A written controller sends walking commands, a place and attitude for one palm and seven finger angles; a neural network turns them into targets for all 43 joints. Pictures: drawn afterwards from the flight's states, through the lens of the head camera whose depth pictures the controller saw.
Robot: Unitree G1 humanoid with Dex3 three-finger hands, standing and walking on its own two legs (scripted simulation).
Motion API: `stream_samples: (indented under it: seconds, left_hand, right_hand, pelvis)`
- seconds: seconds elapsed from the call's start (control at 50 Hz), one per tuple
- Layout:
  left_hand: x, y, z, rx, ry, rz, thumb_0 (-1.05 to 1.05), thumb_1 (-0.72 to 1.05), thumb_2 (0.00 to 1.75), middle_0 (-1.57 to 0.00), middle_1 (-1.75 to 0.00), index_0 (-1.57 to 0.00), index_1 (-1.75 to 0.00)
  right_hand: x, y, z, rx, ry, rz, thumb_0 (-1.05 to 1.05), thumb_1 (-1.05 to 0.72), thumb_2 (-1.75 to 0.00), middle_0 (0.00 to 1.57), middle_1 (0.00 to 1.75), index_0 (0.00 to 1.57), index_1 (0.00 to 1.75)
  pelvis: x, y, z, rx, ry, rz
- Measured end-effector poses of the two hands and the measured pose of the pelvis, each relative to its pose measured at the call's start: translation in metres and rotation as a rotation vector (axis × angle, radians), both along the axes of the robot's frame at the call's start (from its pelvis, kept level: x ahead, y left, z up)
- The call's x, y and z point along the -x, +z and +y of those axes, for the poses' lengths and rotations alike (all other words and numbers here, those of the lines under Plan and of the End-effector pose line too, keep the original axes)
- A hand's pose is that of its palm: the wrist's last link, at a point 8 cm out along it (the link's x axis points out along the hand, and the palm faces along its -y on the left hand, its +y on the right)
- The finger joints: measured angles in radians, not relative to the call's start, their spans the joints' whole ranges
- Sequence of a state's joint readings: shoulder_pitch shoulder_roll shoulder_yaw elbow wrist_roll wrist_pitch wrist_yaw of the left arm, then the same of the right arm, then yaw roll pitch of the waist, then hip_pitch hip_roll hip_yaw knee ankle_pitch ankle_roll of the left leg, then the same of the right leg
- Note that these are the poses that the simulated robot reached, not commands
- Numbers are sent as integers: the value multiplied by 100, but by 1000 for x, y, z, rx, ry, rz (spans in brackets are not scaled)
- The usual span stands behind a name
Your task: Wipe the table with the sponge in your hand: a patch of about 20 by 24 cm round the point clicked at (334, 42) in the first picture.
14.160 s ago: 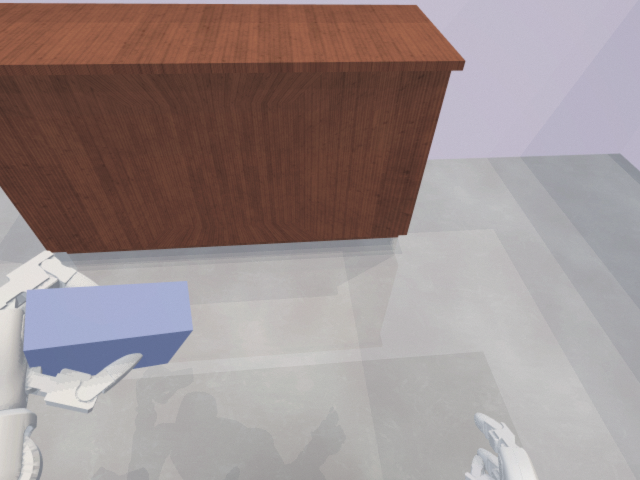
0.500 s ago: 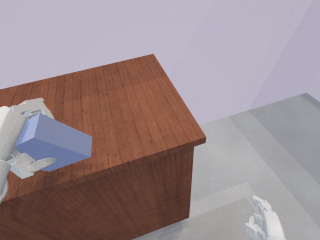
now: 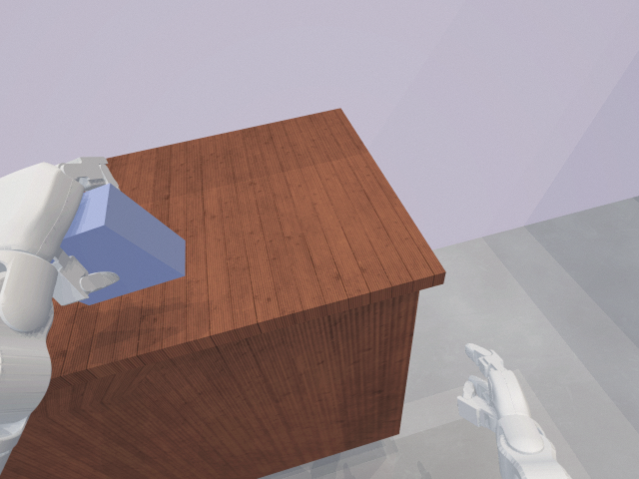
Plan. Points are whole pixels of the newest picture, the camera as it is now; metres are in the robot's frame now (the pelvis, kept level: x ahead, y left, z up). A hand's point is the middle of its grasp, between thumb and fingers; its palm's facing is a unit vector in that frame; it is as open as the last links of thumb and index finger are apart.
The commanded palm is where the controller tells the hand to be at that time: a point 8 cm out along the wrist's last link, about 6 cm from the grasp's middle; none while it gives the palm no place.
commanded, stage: turn the palm down, sponge in hand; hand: left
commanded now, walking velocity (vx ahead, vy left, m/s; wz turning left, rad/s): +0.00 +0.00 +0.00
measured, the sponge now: (112, 259) +0.26 +0.28 +0.19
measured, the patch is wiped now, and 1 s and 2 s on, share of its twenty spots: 0.00 0.00 0.00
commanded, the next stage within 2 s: move the sponge above the wiping area in 0.64 s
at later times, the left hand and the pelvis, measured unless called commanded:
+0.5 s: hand (95, 240) +0.25 +0.26 +0.23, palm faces +0.29 -0.08 -0.95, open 9.2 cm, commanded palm +0.19 +0.26 +0.30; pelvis -0.01 -0.01 +0.00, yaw -1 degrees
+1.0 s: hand (107, 247) +0.25 +0.26 +0.22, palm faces +0.23 -0.04 -0.97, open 9.2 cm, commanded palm +0.20 +0.26 +0.29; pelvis -0.01 -0.03 +0.00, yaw -1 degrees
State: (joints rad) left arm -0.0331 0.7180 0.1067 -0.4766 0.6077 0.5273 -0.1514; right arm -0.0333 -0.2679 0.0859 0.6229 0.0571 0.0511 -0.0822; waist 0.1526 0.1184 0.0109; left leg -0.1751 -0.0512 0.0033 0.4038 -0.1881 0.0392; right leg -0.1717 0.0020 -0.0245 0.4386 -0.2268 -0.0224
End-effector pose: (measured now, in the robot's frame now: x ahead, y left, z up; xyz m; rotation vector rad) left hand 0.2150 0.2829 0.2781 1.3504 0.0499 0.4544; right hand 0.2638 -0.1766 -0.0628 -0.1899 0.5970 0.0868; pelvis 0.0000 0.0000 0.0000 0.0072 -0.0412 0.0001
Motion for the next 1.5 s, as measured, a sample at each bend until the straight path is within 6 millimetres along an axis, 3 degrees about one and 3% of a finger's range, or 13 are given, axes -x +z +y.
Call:
stream_samples:
  seconds: [0.2, 0.8, 1.16, 1.5]
  left_hand:
    - [2, -1, -9, -51, 1, 19, -1, -44, 105, -83, -141, -83, -141]
    - [6, 0, -36, -90, -14, -6, -1, -44, 105, -83, -141, -83, -141]
    - [-7, -18, -29, -117, 21, 96, -1, -44, 105, -83, -141, -83, -141]
    - [-15, -33, -6, -118, 81, 169, -1, -44, 105, -83, -141, -83, -141]
  right_hand:
    - [3, -3, -4, -4, 3, 16, 2, -90, -90, 20, 30, 20, 30]
    - [19, -6, -42, -17, -53, -1, 2, -90, -90, 20, 30, 20, 30]
    - [29, -16, -61, 0, -90, 26, 2, -90, -90, 20, 30, 20, 30]
    - [24, -18, -55, 10, -80, 36, 2, -90, -90, 20, 30, 20, 30]
  pelvis:
    - [2, 0, -2, -3, -3, -4]
    - [9, -2, -24, -14, -16, -31]
    - [7, -3, -30, -17, -17, -26]
    - [2, -3, -27, -12, -6, -18]
